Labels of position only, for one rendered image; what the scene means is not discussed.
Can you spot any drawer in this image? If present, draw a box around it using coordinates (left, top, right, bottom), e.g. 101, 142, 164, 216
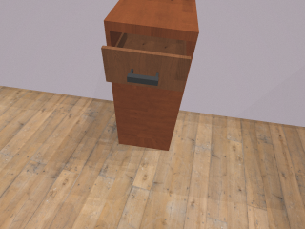
101, 32, 192, 92

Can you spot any cabinet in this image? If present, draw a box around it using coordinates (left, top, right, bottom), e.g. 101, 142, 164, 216
104, 0, 199, 151

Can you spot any handle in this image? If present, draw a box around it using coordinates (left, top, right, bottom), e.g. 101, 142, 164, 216
127, 69, 159, 86

